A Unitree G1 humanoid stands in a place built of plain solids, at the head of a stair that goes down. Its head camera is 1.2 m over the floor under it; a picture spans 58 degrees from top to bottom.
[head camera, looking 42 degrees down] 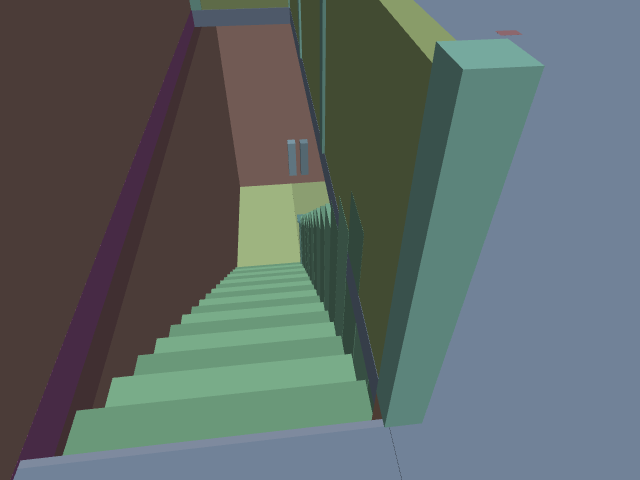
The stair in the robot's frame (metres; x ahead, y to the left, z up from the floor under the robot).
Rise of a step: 0.20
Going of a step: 0.24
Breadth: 0.99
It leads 7 degrees to the left of straight ahead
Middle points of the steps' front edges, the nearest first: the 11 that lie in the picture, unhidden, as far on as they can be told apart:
0.52 0.30 0.00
0.76 0.33 -0.20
1.00 0.36 -0.40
1.23 0.38 -0.60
1.47 0.41 -0.80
1.71 0.44 -1.00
1.95 0.47 -1.20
2.19 0.49 -1.40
2.43 0.52 -1.60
2.66 0.55 -1.81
2.90 0.58 -2.01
